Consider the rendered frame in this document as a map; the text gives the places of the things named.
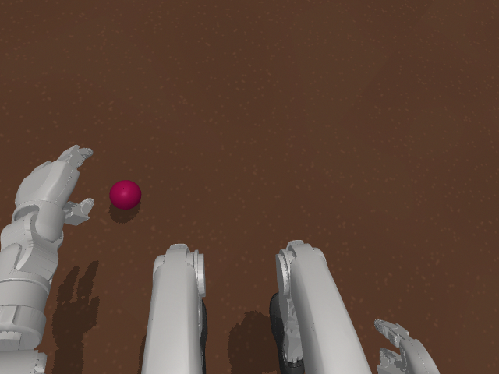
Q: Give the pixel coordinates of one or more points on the left robot arm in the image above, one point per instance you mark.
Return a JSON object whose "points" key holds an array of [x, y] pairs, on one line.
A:
{"points": [[28, 261]]}

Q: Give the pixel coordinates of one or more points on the right robot foot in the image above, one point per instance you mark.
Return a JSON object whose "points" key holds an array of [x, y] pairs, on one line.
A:
{"points": [[277, 329]]}

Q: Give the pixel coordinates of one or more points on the ball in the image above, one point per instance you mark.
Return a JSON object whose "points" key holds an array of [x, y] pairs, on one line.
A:
{"points": [[125, 194]]}

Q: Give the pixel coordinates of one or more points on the left robot hand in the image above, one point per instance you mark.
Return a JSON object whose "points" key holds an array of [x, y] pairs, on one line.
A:
{"points": [[55, 181]]}

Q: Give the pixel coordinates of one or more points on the right robot hand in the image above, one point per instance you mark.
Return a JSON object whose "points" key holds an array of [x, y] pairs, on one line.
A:
{"points": [[414, 358]]}

